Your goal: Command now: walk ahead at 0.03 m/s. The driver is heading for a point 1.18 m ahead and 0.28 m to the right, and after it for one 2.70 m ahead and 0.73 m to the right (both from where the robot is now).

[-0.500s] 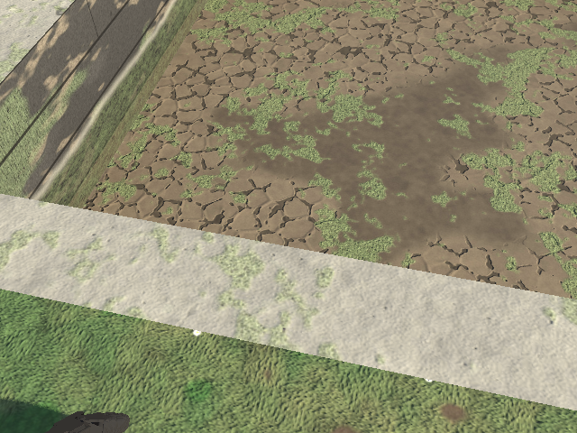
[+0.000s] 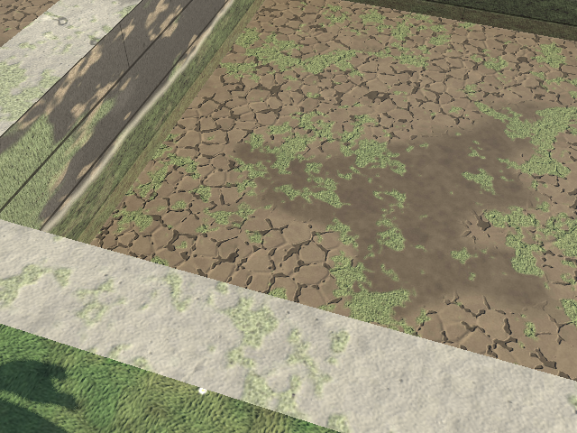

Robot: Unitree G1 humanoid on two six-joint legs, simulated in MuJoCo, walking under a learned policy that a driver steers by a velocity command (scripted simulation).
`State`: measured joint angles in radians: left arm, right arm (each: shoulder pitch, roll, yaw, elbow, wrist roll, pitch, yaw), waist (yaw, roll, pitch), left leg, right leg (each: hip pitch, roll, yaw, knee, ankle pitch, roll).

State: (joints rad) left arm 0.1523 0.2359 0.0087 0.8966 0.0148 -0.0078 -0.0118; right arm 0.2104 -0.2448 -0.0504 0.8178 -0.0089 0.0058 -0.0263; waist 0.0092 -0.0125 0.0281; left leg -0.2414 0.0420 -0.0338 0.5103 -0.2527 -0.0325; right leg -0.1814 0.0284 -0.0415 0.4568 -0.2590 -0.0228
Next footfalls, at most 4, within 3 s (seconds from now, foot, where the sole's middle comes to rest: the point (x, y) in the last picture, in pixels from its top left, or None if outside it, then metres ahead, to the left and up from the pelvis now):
0.68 left None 0.37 0.13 -0.77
1.28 right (364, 391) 0.62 -0.17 -0.77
1.78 left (300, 367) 0.68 -0.02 -0.77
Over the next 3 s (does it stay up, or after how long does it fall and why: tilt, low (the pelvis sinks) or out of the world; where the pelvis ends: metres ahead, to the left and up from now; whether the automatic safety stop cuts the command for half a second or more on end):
stays up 0.61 -0.10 -0.01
